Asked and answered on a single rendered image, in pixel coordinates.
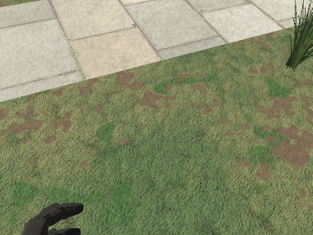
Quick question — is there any robot left hand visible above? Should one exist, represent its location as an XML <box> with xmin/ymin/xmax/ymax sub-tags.
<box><xmin>22</xmin><ymin>203</ymin><xmax>84</xmax><ymax>235</ymax></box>

